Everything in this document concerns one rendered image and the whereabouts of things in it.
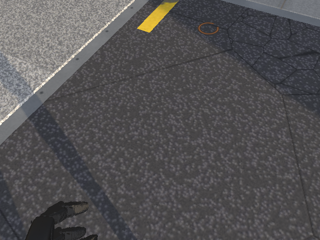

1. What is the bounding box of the robot left hand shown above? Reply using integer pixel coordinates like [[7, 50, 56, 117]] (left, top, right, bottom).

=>
[[25, 201, 98, 240]]

